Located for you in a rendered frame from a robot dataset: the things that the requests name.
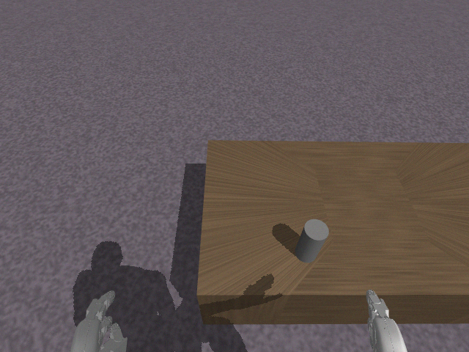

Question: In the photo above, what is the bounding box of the can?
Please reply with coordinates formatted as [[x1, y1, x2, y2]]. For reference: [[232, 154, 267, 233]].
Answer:
[[295, 219, 329, 263]]

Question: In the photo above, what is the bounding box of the left robot hand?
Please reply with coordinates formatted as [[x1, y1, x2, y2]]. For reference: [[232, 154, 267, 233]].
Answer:
[[70, 290, 128, 352]]

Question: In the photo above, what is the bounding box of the right robot hand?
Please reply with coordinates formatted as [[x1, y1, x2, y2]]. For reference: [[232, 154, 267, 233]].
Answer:
[[366, 290, 407, 352]]

